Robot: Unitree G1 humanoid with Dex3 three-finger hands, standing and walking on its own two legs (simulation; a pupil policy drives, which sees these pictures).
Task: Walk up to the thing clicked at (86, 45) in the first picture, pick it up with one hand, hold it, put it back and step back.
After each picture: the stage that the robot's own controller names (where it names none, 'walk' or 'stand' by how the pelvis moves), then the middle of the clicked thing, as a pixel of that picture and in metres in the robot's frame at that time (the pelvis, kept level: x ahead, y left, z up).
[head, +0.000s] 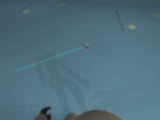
stand; (86, 46) +1.54 +0.11 -0.72
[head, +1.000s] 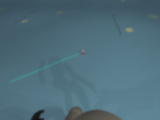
walk; (82, 52) +1.41 +0.26 -0.71
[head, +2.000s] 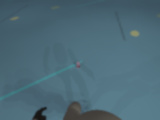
walk; (78, 65) +0.93 +0.27 -0.72
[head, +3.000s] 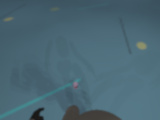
walk; (75, 85) +0.53 +0.20 -0.71
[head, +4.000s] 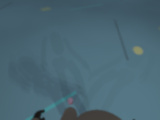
stand; (70, 101) +0.30 +0.18 -0.70
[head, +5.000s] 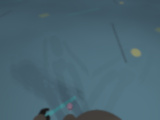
stand; (70, 106) +0.27 +0.20 -0.72
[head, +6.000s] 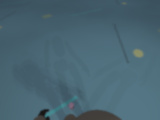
stand; (71, 106) +0.28 +0.19 -0.73
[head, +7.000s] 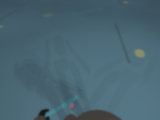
stand; (71, 106) +0.27 +0.19 -0.73
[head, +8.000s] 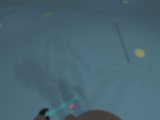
stand; (71, 106) +0.27 +0.19 -0.73
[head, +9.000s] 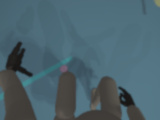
go down; (64, 69) +0.36 +0.20 -0.37
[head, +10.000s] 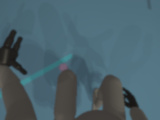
approach; (63, 68) +0.36 +0.21 -0.31
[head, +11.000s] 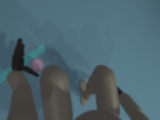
close in; (37, 65) +0.34 +0.25 -0.22
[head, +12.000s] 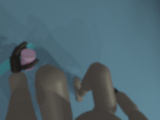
close; (28, 60) +0.38 +0.26 -0.21
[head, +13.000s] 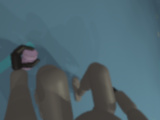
lift; (28, 59) +0.37 +0.25 -0.22
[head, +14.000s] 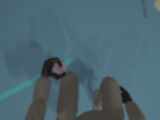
lift; (58, 71) +0.30 +0.23 -0.06
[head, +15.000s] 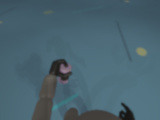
hold; (64, 73) +0.32 +0.17 +0.06
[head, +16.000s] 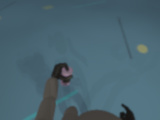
hold; (66, 76) +0.31 +0.17 +0.01
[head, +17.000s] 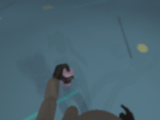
crouch; (67, 77) +0.31 +0.16 +0.00
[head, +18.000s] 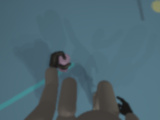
crouch; (64, 63) +0.39 +0.18 -0.08
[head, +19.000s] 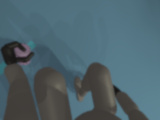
lower; (23, 55) +0.40 +0.27 -0.22
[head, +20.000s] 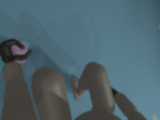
lower; (20, 52) +0.41 +0.27 -0.22
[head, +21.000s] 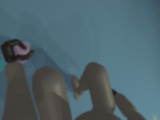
lower; (22, 52) +0.41 +0.27 -0.22
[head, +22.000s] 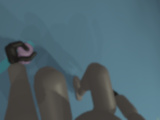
lower; (25, 54) +0.40 +0.27 -0.22
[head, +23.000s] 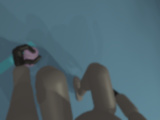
loosen; (30, 57) +0.39 +0.24 -0.22
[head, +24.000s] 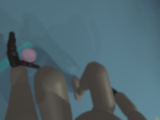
withdraw; (28, 58) +0.39 +0.24 -0.22
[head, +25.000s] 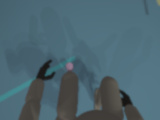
walk; (69, 67) +0.40 +0.19 -0.35
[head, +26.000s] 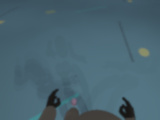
stand; (74, 102) +0.32 +0.15 -0.66
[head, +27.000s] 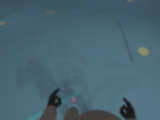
stand; (73, 100) +0.34 +0.17 -0.66
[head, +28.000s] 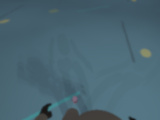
stand; (74, 99) +0.34 +0.15 -0.69
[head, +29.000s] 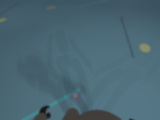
walk; (75, 96) +0.35 +0.16 -0.71
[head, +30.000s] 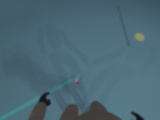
walk; (76, 81) +0.50 +0.13 -0.70
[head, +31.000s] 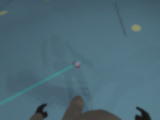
walk; (77, 65) +0.80 +0.26 -0.69
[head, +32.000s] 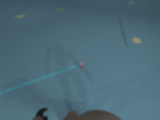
stand; (80, 65) +0.98 +0.16 -0.71
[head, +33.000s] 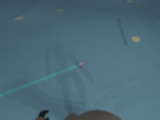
stand; (80, 65) +0.99 +0.17 -0.72
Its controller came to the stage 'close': yes
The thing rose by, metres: 0.72
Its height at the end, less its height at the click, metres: +0.00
